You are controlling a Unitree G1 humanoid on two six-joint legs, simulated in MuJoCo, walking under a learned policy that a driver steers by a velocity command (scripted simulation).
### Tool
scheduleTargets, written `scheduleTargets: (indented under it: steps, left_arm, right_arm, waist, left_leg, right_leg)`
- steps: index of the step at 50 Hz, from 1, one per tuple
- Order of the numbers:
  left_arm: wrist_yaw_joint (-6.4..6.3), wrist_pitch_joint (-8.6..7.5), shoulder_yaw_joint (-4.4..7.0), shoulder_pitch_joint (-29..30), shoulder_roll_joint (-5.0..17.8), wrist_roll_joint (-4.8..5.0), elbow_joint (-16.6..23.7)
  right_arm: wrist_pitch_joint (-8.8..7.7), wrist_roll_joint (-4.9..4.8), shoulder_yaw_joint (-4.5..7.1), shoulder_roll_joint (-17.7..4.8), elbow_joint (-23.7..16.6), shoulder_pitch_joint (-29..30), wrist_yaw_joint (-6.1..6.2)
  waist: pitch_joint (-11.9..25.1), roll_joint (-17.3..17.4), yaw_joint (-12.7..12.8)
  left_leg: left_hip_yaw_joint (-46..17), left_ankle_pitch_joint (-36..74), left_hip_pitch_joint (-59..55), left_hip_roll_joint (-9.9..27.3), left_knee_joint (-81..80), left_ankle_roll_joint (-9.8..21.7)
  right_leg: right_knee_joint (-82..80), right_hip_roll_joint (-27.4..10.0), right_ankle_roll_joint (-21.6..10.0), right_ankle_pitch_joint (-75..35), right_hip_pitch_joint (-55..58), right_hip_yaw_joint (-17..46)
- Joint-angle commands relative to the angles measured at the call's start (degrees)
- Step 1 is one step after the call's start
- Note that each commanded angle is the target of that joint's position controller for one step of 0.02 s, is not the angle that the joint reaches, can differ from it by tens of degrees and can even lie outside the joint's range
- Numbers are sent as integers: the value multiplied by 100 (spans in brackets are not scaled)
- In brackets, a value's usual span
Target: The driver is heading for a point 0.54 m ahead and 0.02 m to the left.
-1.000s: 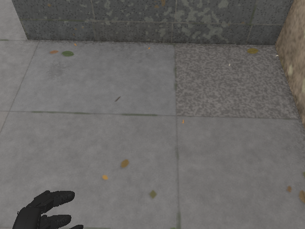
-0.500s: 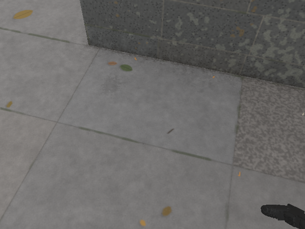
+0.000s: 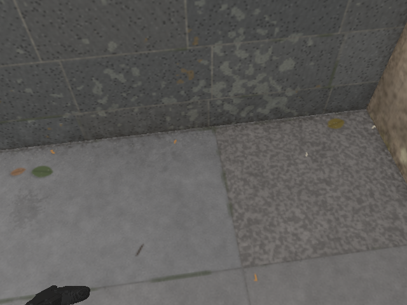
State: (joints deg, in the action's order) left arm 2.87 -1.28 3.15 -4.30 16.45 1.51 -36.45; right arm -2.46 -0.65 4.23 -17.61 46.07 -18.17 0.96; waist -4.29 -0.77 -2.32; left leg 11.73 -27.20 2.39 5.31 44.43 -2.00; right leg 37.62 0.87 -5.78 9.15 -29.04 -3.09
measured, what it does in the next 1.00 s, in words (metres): walks ahead: left foot, then right foot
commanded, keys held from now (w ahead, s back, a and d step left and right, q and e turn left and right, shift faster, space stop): w+e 0.20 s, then w+q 0.30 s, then no key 0.50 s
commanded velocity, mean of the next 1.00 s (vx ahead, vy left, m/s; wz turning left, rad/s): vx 0.35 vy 0.00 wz -0.08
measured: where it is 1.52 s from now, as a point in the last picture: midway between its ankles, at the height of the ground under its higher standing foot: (211, 285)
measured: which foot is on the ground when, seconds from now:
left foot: up 0.00-0.46, down 0.48-1.00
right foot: down 0.00-0.50, up 0.52-0.94, down 0.96-1.00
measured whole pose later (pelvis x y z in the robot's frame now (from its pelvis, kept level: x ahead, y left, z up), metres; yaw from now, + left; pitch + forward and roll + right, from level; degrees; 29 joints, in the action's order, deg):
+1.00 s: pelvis +0.48 +0.02 +0.02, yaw -1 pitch +0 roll +1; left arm -0.1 -4.8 0.1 -3.7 15.8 -1.9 -41.6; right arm -0.5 1.4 0.2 -15.8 44.7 -10.8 1.8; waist -1.7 -1.9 -1.7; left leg -3.2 -17.5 6.2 -6.6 23.8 4.0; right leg 25.6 -1.1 0.6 6.3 -19.4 2.5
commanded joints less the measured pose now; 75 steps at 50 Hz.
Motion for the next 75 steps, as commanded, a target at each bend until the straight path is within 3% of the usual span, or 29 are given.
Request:
scheduleTargets:
  steps: [1, 2, 3, 4, 8, 14, 20, 23, 24, 25, 26, 27, 28, 29, 30, 33, 35, 38, 39, 42, 46, 48, 49, 50, 52, 53, 58, 59, 75]
  left_arm:
    - [-59, -118, 444, -1772, 1385, -13, 95]
    - [-57, -190, 373, -1626, 1145, -39, 49]
    - [-60, -224, 326, -1271, 991, -22, 59]
    - [-86, -239, 262, -968, 777, -42, 121]
    - [-214, -276, 266, -885, 858, -91, 122]
    - [-338, -251, 213, -1364, 863, -74, -210]
    - [-317, -221, 236, -1745, 1020, -88, -582]
    - [-382, -147, 256, -1449, 1110, -115, -572]
    - [-419, -114, 203, -1430, 999, -172, -515]
    - [-457, -120, 75, -1424, 768, -363, -312]
    - [-401, -252, -66, -2089, 248, -262, -187]
    - [-350, -357, -10, -1745, 788, -152, -295]
    - [-280, -413, 27, -1052, 993, -15, -146]
    - [-281, -438, -1, -762, 900, -76, -103]
    - [-298, -473, 9, -561, 843, -226, -39]
    - [-292, -333, -96, -1009, 488, -245, -188]
    - [-383, -228, -78, -1045, 490, -335, -276]
    - [-358, -197, -88, -522, 430, -327, -214]
    - [-340, -202, -89, -310, 473, -327, -152]
    - [-310, -258, -104, 224, 465, -264, -58]
    - [-271, -336, -131, 248, 498, -301, -91]
    - [-279, -464, -171, 125, 483, -343, -101]
    - [-340, -515, -97, -63, 818, -387, -157]
    - [-377, -474, -53, -1, 1039, -333, -233]
    - [-319, -364, -98, 203, 587, -141, -241]
    - [-309, -333, -128, 198, 558, -208, -304]
    - [-206, -312, -134, 88, 634, -349, -607]
    - [-209, -281, -123, 247, 662, -327, -564]
    - [-442, -24, -90, 190, 655, -237, -1084]
  right_arm:
    - [-450, -82, 45, -750, -951, 461, -86]
    - [-539, -206, 38, -772, -1073, 750, -116]
    - [-572, -94, 23, -699, -1020, 742, -71]
    - [-543, 54, 68, -765, -961, 689, -37]
    - [-330, 171, 34, -564, -938, 599, -56]
    - [-366, 71, -161, -200, -1080, 1664, -186]
    - [-418, -36, -113, -431, -1303, 2077, -356]
    - [-399, -49, 25, -716, -1099, 1123, -351]
    - [-388, -29, 139, -926, -887, 344, -308]
    - [-362, -9, 210, -1292, -816, -502, -263]
    - [-381, 117, 249, -1587, -789, -402, -335]
    - [-367, 13, 106, -942, -888, -281, -335]
    - [-318, 38, 52, -735, -971, 33, -248]
    - [-274, 98, 34, -747, -1002, 198, -206]
    - [-206, 122, 32, -748, -989, 324, -162]
    - [-117, 141, -47, -634, -879, 512, -73]
    - [-128, 166, -23, -766, -812, 668, -66]
    - [-4, 125, -43, -804, -703, 582, 63]
    - [49, 185, -55, -825, -721, 663, 113]
    - [199, 193, -92, -792, -617, 498, 214]
    - [210, 135, -194, -576, -505, 711, 166]
    - [152, 92, -270, -434, -396, 726, 108]
    - [75, 227, -283, -439, -432, 600, 79]
    - [21, 350, -309, -389, -351, 17, 31]
    - [83, 280, -328, -580, -235, 498, 78]
    - [115, 253, -322, -650, -230, 642, 91]
    - [157, 253, -380, -623, -73, 545, 56]
    - [150, 312, -397, -643, -79, 599, 48]
    - [64, 224, -503, -612, 561, 642, 16]
  waist:
    - [2223, -582, 953]
    - [1473, -418, 840]
    - [986, 62, 535]
    - [800, 12, 341]
    - [628, -97, 127]
    - [394, -411, 665]
    - [66, -421, 788]
    - [599, -544, 216]
    - [1167, -351, -136]
    - [1878, 402, -395]
    - [2077, 2133, 183]
    - [1870, 1306, -94]
    - [1219, 681, -222]
    - [1018, 68, -126]
    - [810, -36, -19]
    - [1019, 385, 363]
    - [996, 500, 462]
    - [983, 572, 308]
    - [932, 604, 241]
    - [884, 565, 48]
    - [845, 540, 89]
    - [942, 323, 254]
    - [1193, 45, 171]
    - [1433, -456, -243]
    - [1080, -213, 136]
    - [988, -107, 211]
    - [1000, -140, 170]
    - [999, -231, 126]
    - [647, 66, 233]
  left_leg:
    - [-1778, -456, 4293, -549, 3722, 103]
    - [-1706, 31, 4455, -328, 3394, 234]
    - [-1685, 442, 4201, -69, 2836, 252]
    - [-1697, 710, 3825, 97, 2373, 212]
    - [-1533, 1258, 3270, 84, 1569, -109]
    - [-1262, 3513, 2814, -182, -818, -208]
    - [-1329, 2716, 3502, -201, -1412, 377]
    - [-988, 2127, 2230, -610, -1608, 739]
    - [-1046, 2382, 1054, -640, -1617, 919]
    - [-2492, 2394, -527, 292, -1613, 1251]
    - [-5542, 1667, -2010, 1470, -2494, 2274]
    - [-5598, 1483, -2019, 1456, -2814, 2093]
    - [-4448, 2559, -1351, 1332, -2675, 1846]
    - [-3744, 3934, -765, 1110, -2571, 1699]
    - [-3307, 4953, -369, 945, -2594, 1673]
    - [-2550, 6103, 144, 638, -2762, 1624]
    - [-2080, 6764, 507, 434, -2752, 1449]
    - [-1754, 6272, 574, 177, -2812, 1140]
    - [-1726, 5990, 585, 132, -2814, 1083]
    - [-1926, 5711, 264, 305, -2703, 1017]
    - [-2249, 5506, 57, 514, -2306, 1166]
    - [-2237, 4984, 157, 246, -2021, 884]
    - [-2238, 4253, 491, 23, -1850, 646]
    - [-2254, 2907, 1068, -124, -2170, 404]
    - [-2022, 2140, 1124, -359, -2383, 167]
    - [-1965, 2286, 1134, -405, -2275, 170]
    - [-1932, 2700, 711, -299, -2195, 222]
    - [-1927, 2672, 708, -271, -2225, 212]
    - [-1747, 1501, 984, -306, -2497, 155]
  right_leg:
    - [-2156, -1966, -1699, 1108, 5010, 4789]
    - [-2173, -1787, -1482, 849, 4319, 3963]
    - [-2152, -1504, -1254, 253, 3473, 3304]
    - [-2199, -1295, -1134, -347, 2881, 2833]
    - [-2469, -972, -1164, -1584, 1873, 2156]
    - [-2514, -657, -684, -878, 1677, 1383]
    - [-2188, -1421, -577, -1320, 3111, 1594]
    - [-1150, -1217, -283, -3694, 3306, 1107]
    - [-98, -928, -117, -4060, 2980, 817]
    - [1655, -536, 61, -2376, 1823, 581]
    - [3362, 533, 499, 2032, -555, 594]
    - [3738, 194, 508, 2266, -1111, 1140]
    - [3687, -88, 503, 1784, -1182, 1038]
    - [3474, -296, 539, 1516, -961, 906]
    - [3143, -404, 637, 1369, -834, 830]
    - [2362, -457, 942, 1113, -148, 698]
    - [1695, -374, 1064, 814, 185, 581]
    - [744, -281, 1064, -150, 391, 450]
    - [490, -287, 1051, -365, 472, 454]
    - [-4, -303, 996, -543, 459, 505]
    - [-538, -398, 789, -103, 723, 702]
    - [-1805, -473, 542, -1234, 1561, 801]
    - [-1529, -842, 377, -2923, 2421, 1197]
    - [-991, -1165, -90, -3847, 3223, 1483]
    - [-1093, -859, -174, -2930, 2931, 1373]
    - [-1124, -744, -48, -2659, 2882, 1320]
    - [-1166, -606, 74, -2730, 2706, 1257]
    - [-1175, -573, 113, -2766, 2675, 1226]
    - [-1599, -391, 205, -1014, 2482, 1243]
